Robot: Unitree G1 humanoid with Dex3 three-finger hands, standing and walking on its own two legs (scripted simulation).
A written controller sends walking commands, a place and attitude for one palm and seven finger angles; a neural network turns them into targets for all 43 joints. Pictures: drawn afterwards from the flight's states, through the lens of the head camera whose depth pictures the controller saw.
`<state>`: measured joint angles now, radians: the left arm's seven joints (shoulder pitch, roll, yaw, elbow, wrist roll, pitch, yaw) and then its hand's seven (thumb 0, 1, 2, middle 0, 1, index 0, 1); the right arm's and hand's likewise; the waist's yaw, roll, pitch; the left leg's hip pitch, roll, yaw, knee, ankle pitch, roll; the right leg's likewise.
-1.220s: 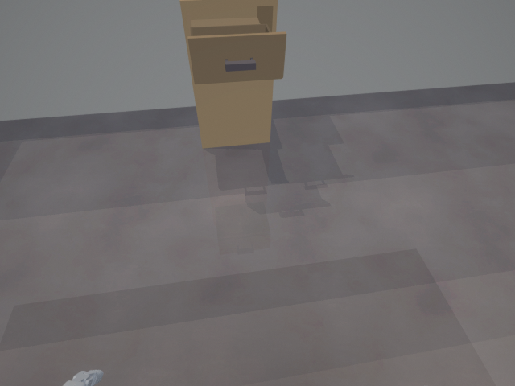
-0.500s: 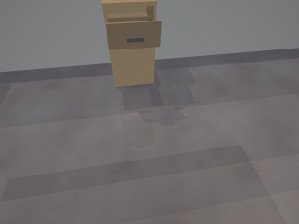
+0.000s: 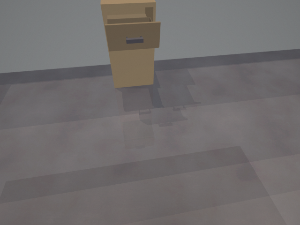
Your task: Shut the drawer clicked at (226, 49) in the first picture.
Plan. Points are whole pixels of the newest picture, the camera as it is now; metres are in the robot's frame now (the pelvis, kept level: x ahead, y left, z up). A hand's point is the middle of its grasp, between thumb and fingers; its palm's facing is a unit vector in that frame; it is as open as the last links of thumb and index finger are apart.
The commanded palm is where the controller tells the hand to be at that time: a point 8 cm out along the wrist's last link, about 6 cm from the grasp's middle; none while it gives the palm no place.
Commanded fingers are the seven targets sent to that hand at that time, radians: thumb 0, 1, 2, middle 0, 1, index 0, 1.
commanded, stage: look at it before walking up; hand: left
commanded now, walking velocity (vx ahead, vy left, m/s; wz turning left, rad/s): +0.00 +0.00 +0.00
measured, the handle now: (134, 39) +1.26 +0.17 -0.10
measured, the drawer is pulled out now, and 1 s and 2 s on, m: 0.30 0.30 0.30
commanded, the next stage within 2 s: walk to a spot facing it in 0.32 s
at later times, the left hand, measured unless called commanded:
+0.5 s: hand out of the picture +0.07 +0.24 -0.16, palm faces -0.03 -0.95 -0.32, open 7.4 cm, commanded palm none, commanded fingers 0.00 0.90 0.90 -0.20 -0.30 -0.20 -0.30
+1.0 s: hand out of the picture +0.10 +0.14 -0.18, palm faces -0.06 -0.98 -0.17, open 7.4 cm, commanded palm none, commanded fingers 0.00 0.90 0.90 -0.20 -0.30 -0.20 -0.30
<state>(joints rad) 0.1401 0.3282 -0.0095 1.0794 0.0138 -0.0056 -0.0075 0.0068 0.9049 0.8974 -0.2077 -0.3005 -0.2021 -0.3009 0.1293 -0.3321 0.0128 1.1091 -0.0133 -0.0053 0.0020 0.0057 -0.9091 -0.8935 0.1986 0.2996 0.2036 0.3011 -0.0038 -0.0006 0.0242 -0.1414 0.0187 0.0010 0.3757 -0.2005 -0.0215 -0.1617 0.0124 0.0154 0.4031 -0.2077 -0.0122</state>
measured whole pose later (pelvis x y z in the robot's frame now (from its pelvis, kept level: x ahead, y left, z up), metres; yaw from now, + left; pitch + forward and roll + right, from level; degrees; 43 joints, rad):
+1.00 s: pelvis +0.14 -0.02 -0.01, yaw -8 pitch -1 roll +0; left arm 0.43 0.12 0.03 1.10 0.03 -0.08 0.01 0.00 0.91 0.90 -0.20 -0.30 -0.20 -0.30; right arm 0.31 -0.17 -0.04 1.14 -0.02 0.00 0.01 0.01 -0.91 -0.89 0.20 0.30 0.20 0.30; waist 0.02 0.01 0.03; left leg -0.49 0.10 0.09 1.12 -0.35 -0.02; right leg -0.10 0.03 -0.06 0.47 -0.35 -0.06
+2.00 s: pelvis +0.54 -0.09 +0.00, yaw -18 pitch +0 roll -1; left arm 0.26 0.17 0.06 1.05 0.03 -0.07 0.01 -0.02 0.94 0.90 -0.21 -0.30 -0.20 -0.30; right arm 0.30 -0.16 -0.06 1.07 -0.03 -0.01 0.02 0.01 -0.92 -0.89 0.19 0.30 0.20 0.30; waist -0.04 0.03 0.01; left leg -0.53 0.15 0.09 1.00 -0.26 -0.02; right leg -0.15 0.00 -0.16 0.40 -0.24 -0.04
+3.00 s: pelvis +0.74 -0.16 +0.00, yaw +3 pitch -2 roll +2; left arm 0.22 0.17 0.04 0.93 0.03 0.00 0.02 0.00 0.91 0.90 -0.21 -0.30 -0.20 -0.30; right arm 0.16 -0.27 -0.08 0.96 -0.02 0.08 0.02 0.01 -0.92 -0.89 0.19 0.30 0.20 0.30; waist 0.01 0.02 0.06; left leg -0.42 0.06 0.04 0.98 -0.42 -0.07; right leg -0.23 -0.12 -0.27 0.49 -0.23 -0.05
